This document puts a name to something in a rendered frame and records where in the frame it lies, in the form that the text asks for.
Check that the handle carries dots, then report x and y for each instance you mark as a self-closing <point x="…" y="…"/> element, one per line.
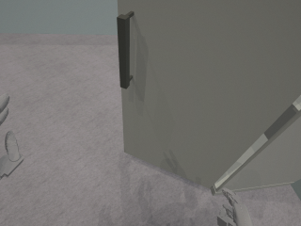
<point x="123" y="25"/>

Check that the robot left hand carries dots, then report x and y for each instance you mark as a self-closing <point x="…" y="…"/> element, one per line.
<point x="10" y="161"/>

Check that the fridge door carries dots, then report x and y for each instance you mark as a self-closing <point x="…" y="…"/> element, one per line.
<point x="209" y="78"/>

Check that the robot right hand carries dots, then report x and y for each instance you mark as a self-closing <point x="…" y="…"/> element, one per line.
<point x="238" y="215"/>

